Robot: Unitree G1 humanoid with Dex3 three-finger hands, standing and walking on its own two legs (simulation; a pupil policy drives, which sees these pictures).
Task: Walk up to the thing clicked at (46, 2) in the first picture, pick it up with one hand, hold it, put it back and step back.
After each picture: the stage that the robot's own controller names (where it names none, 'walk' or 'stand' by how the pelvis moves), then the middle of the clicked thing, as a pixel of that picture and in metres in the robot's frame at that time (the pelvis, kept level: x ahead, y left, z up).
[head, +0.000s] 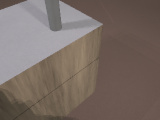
stand; (52, 7) +0.79 +0.18 +0.08
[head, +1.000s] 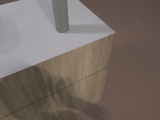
rise first; (60, 7) +0.72 +0.15 +0.10
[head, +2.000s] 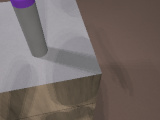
rise first; (32, 28) +0.51 +0.24 +0.11
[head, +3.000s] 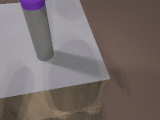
stand; (39, 31) +0.50 +0.17 +0.12
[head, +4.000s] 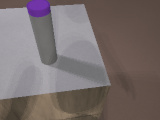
stand; (44, 36) +0.50 +0.17 +0.10
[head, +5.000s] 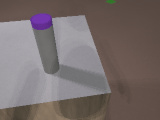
stand; (47, 47) +0.49 +0.17 +0.08
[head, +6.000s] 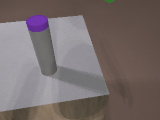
stand; (44, 49) +0.48 +0.17 +0.08
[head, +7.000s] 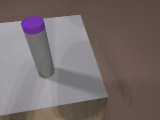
stand; (40, 51) +0.47 +0.18 +0.08
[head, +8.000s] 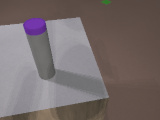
rise first; (41, 52) +0.46 +0.18 +0.08
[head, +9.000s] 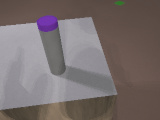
go down; (53, 48) +0.49 +0.17 +0.09
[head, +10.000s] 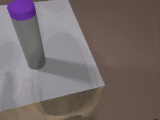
go down; (30, 39) +0.48 +0.16 +0.10
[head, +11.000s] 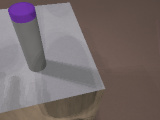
go down; (31, 42) +0.48 +0.17 +0.10
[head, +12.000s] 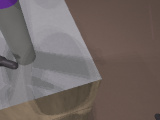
close in; (15, 31) +0.47 +0.18 +0.13
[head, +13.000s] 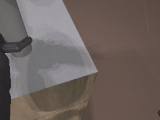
lift; (9, 21) +0.50 +0.18 +0.15
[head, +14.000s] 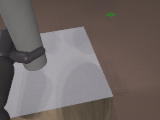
lift; (23, 27) +0.34 +0.16 +0.31
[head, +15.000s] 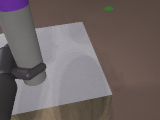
hold; (24, 44) +0.34 +0.16 +0.25
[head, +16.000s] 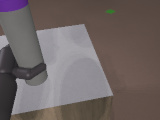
hold; (25, 44) +0.33 +0.17 +0.26
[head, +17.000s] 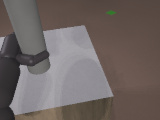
crouch; (29, 32) +0.37 +0.16 +0.28
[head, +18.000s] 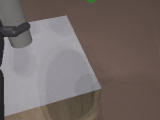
crouch; (8, 5) +0.48 +0.19 +0.28
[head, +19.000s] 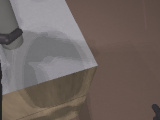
lower; out of the picture +0.52 +0.19 +0.15
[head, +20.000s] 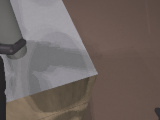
lower; (3, 22) +0.49 +0.19 +0.15
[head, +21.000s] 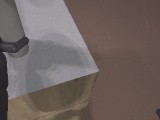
lower; (7, 20) +0.50 +0.18 +0.15
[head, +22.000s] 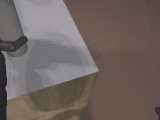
lower; (5, 19) +0.50 +0.19 +0.15
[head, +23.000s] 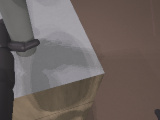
open; (17, 20) +0.50 +0.17 +0.15
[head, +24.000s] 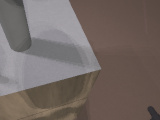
sink last; (11, 14) +0.50 +0.17 +0.15
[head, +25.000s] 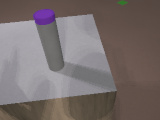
sink last; (51, 43) +0.49 +0.18 +0.11
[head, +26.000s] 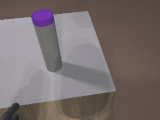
stand; (49, 44) +0.49 +0.17 +0.09
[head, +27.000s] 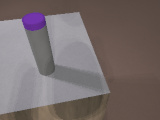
stand; (41, 48) +0.47 +0.18 +0.09
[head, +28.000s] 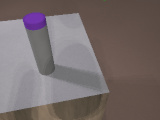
stand; (41, 47) +0.48 +0.18 +0.09
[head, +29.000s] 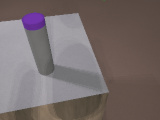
stand; (40, 47) +0.48 +0.18 +0.09
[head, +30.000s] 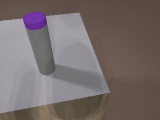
stand; (41, 47) +0.48 +0.18 +0.09
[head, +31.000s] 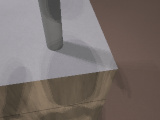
walk; (51, 21) +0.55 +0.13 +0.11
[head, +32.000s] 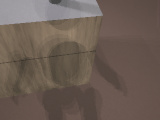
walk; out of the picture +0.87 +0.18 +0.10
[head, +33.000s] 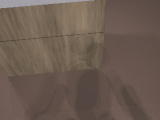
stand; out of the picture +1.23 +0.13 +0.11
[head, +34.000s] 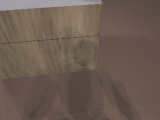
stand; out of the picture +1.22 +0.13 +0.09
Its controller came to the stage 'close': yes
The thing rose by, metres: 0.20
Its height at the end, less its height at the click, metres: +0.00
